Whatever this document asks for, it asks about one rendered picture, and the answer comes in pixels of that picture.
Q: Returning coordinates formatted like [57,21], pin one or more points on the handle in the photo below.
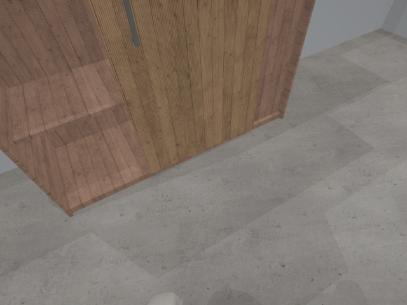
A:
[131,22]

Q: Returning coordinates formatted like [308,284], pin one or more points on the wardrobe door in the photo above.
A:
[283,28]
[194,80]

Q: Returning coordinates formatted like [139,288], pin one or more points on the left robot thigh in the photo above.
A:
[165,298]

